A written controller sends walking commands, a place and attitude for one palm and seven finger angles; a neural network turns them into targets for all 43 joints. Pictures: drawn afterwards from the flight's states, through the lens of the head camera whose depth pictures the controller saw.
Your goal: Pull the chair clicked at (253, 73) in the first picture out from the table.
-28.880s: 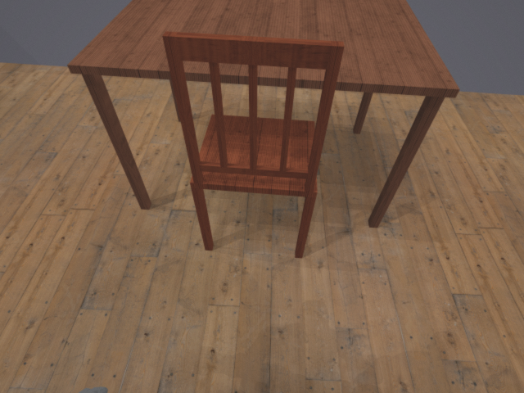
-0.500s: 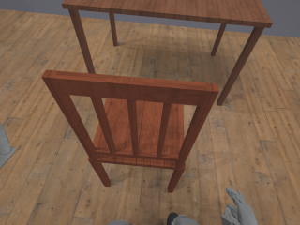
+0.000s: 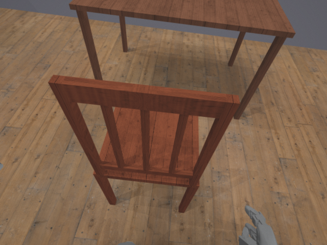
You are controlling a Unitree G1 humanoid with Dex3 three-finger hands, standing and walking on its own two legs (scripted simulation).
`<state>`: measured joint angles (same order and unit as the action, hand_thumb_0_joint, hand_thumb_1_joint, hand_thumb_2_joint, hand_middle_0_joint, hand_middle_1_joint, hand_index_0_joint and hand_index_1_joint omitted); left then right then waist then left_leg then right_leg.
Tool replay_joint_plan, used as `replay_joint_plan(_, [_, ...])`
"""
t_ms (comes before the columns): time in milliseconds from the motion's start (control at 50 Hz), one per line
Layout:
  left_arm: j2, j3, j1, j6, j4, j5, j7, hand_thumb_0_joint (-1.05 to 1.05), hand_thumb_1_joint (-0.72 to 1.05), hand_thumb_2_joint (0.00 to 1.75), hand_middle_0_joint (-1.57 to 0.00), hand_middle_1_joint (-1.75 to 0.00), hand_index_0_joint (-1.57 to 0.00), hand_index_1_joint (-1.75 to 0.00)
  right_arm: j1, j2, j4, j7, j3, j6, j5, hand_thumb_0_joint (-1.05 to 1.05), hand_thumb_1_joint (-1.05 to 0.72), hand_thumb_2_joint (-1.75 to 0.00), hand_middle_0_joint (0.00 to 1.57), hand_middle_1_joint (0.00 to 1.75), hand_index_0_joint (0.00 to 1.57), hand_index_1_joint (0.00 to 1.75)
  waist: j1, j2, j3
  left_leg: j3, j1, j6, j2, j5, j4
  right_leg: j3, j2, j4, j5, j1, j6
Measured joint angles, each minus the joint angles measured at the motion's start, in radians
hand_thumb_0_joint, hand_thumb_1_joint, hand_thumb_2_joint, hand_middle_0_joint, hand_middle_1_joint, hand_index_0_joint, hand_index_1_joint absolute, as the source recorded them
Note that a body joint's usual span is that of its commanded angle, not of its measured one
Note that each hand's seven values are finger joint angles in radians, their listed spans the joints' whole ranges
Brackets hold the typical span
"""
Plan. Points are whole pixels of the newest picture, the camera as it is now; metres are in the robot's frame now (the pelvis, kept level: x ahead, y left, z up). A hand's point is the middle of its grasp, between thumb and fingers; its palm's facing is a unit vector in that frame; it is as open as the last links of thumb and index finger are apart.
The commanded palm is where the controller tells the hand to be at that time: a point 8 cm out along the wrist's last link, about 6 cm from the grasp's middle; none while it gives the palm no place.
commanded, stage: step back with the hand held close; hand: left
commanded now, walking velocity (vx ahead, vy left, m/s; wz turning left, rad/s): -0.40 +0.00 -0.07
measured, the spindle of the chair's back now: (145, 144) +0.40 +0.08 -0.05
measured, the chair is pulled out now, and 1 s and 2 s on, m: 0.59 0.59 0.59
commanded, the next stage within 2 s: stop stepping back and stand still in 0.42 s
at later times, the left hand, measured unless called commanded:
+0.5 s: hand out of the picture +0.11 +0.24 +0.19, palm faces +0.33 -0.81 -0.49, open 7.4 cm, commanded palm +0.06 +0.29 +0.19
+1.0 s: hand out of the picture +0.01 +0.23 +0.18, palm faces +0.35 -0.80 -0.48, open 7.4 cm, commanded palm -0.04 +0.27 +0.19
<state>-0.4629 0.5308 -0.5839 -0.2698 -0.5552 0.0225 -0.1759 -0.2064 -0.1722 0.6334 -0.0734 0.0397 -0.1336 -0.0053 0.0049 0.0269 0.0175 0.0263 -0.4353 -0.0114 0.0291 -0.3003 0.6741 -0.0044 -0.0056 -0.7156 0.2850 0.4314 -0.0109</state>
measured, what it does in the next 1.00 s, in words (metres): walks backwards: right foot, then right foot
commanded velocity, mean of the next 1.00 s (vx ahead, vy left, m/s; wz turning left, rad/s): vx -0.08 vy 0.02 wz -0.01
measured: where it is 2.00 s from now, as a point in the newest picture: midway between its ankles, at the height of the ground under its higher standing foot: outside the picture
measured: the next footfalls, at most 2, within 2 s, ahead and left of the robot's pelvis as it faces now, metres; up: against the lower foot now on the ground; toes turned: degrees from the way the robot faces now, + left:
right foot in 0.02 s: +0.04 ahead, -0.13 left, +0.00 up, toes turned -3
right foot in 0.58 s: -0.13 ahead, -0.16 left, +0.00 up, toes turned -4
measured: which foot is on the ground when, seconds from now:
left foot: down 0.00-0.58, up 0.60-0.78, down 0.80-1.00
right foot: up 0.00-0.00, down 0.02-0.30, up 0.32-0.56, down 0.58-1.00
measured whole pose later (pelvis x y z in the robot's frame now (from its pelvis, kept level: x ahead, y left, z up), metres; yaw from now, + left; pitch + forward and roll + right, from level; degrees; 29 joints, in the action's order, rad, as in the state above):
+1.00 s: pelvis -0.21 -0.01 +0.01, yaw -5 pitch -3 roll -1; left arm -0.43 0.42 -0.57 -0.23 -0.45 0.02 -0.15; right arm -0.31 -0.22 0.65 -0.08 0.03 -0.17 0.02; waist 0.03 0.01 -0.01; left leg -0.01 -0.24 0.02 0.01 -0.25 0.52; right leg -0.04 -0.04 -0.52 0.28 0.26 -0.02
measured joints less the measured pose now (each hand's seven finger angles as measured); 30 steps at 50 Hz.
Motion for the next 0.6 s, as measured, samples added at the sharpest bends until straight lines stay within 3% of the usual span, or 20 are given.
replay_joint_plan(60, [0.037,-0.008,0.026,-0.017,0.003,0.007,0.005,0.01,0.89,0.89,-0.21,-0.3,-0.21,-0.31,0.024,0.012,0.021,0.011,-0.008,-0.021,-0.009,0.02,-0.9,-0.89,0.2,0.3,0.2,0.3,-0.029,-0.011,0.016,-0.015,-0.008,-0.013,0.034,-0.001,0.009,-0.02,0.013,0.095,0.051,-0.063,0.003])
replay_joint_plan(120, [0.07,-0.073,0.077,-0.024,-0.002,-0.001,0.02,0.01,0.89,0.9,-0.21,-0.3,-0.21,-0.31,0.055,0.004,0.034,0.022,-0.016,-0.024,-0.012,0.02,-0.9,-0.89,0.2,0.3,0.2,0.3,-0.022,-0.039,0.064,0.0,-0.016,-0.019,0.054,0.07,0.017,-0.04,0.034,0.148,-0.027,-0.085,0.014])
replay_joint_plan(160, [0.072,-0.109,0.087,-0.029,-0.016,-0.001,0.03,0.01,0.89,0.9,-0.21,-0.3,-0.21,-0.31,0.067,0.0,0.034,0.025,-0.015,-0.016,-0.007,0.02,-0.9,-0.89,0.2,0.3,0.2,0.3,-0.013,-0.021,0.074,0.01,-0.036,-0.014,0.022,-0.014,0.092,-0.032,0.017,0.158,-0.037,-0.08,0.017])
replay_joint_plan(200, [0.059,-0.116,0.068,-0.028,-0.029,-0.003,0.037,0.01,0.89,0.89,-0.21,-0.3,-0.21,-0.31,0.072,-0.004,0.024,0.02,-0.011,0.004,-0.003,0.02,-0.9,-0.89,0.2,0.3,0.2,0.3,0.004,0.0,0.066,0.011,-0.044,-0.008,-0.011,-0.116,0.164,-0.02,-0.005,0.18,-0.057,-0.072,0.013])
replay_joint_plan(240, [0.028,-0.089,0.027,-0.027,-0.04,-0.004,0.037,0.01,0.88,0.89,-0.22,-0.3,-0.21,-0.31,0.077,-0.007,0.011,0.009,-0.012,0.023,0.001,0.02,-0.9,-0.89,0.2,0.3,0.2,0.3,0.021,0.023,0.054,0.001,-0.012,-0.005,-0.024,-0.131,0.118,-0.004,-0.022,0.2,-0.082,-0.06,0.005])
replay_joint_plan(300, [-0.032,-0.028,-0.037,-0.032,-0.057,0.007,0.033,0.01,0.88,0.89,-0.22,-0.3,-0.21,-0.31,0.076,-0.024,-0.02,-0.005,-0.008,0.034,0.005,0.02,-0.9,-0.89,0.2,0.3,0.2,0.3,0.043,0.02,0.042,-0.007,0.086,0.009,0.001,0.07,-0.127,-0.006,-0.02,0.168,-0.088,-0.023,-0.013])
replay_joint_plan(320, [-0.056,-0.01,-0.038,-0.035,-0.053,0.011,0.034,0.01,0.88,0.89,-0.22,-0.3,-0.21,-0.31,0.081,-0.015,-0.015,-0.009,0.003,0.03,0.004,0.02,-0.9,-0.89,0.2,0.3,0.2,0.3,0.043,0.04,0.049,-0.014,0.083,0.007,-0.01,0.069,-0.129,0.002,-0.029,0.11,-0.046,0.003,-0.015])
replay_joint_plan(360, [-0.07,0.008,-0.039,-0.044,-0.03,0.018,0.036,0.01,0.88,0.89,-0.22,-0.3,-0.21,-0.31,0.09,0.009,0.002,-0.004,0.014,0.019,0.001,0.02,-0.91,-0.89,0.2,0.3,0.2,0.3,0.022,0.067,0.065,-0.033,0.087,0.0,-0.011,0.064,-0.127,0.026,-0.016,-0.064,0.094,0.052,-0.011])
replay_joint_plan(420, [-0.024,-0.013,-0.032,-0.021,-0.009,0.028,0.035,0.01,0.89,0.89,-0.22,-0.3,-0.21,-0.31,0.077,0.021,0.011,0.009,0.01,-0.012,-0.009,0.02,-0.91,-0.89,0.2,0.3,0.2,0.3,0.005,0.032,0.068,-0.027,0.085,-0.01,0.03,0.088,-0.143,-0.004,0.016,-0.183,0.174,0.055,-0.008])
replay_joint_plan(480, [0.019,-0.051,-0.002,-0.006,-0.036,0.031,0.034,0.01,0.89,0.89,-0.21,-0.3,-0.21,-0.31,0.053,0.019,0.006,0.025,-0.003,-0.041,-0.005,0.01,-0.91,-0.89,0.2,0.3,0.2,0.3,-0.02,-0.003,0.075,-0.02,0.073,-0.02,0.062,0.121,-0.152,-0.038,0.004,-0.09,0.127,-0.022,0.006])
replay_joint_plan(540, [0.013,-0.058,0.012,-0.016,-0.069,0.033,0.038,0.01,0.89,0.89,-0.21,-0.3,-0.21,-0.31,0.038,0.023,0.003,0.033,-0.025,-0.059,-0.005,0.01,-0.9,-0.89,0.2,0.3,0.2,0.3,-0.034,-0.01,0.069,-0.02,0.03,-0.035,0.074,0.136,-0.121,-0.039,-0.023,0.058,0.063,-0.121,0.009])
replay_joint_plan(560, [0.0,-0.05,0.012,-0.022,-0.071,0.033,0.039,0.01,0.89,0.89,-0.21,-0.3,-0.21,-0.31,0.037,0.026,0.0,0.035,-0.033,-0.059,-0.003,0.01,-0.9,-0.89,0.2,0.3,0.2,0.3,-0.037,-0.007,0.065,-0.022,0.009,-0.041,0.076,0.137,-0.101,-0.038,-0.033,0.112,0.042,-0.155,0.006])
replay_joint_plan(600, [0.004,-0.052,0.023,-0.025,-0.047,0.031,0.044,0.01,0.89,0.89,-0.21,-0.3,-0.21,-0.31,0.049,0.019,0.005,0.039,-0.041,-0.045,0.005,0.01,-0.9,-0.89,0.2,0.3,0.2,0.3,-0.036,-0.047,0.078,-0.004,-0.025,-0.042,0.107,0.105,-0.048,-0.049,-0.006,0.153,0.024,-0.173,-0.024])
